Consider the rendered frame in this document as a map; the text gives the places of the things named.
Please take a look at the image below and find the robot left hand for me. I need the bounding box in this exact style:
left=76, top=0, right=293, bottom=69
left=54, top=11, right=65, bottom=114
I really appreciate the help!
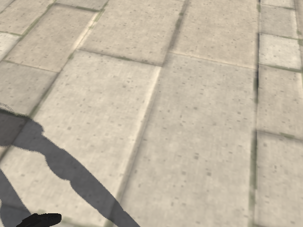
left=16, top=213, right=62, bottom=227

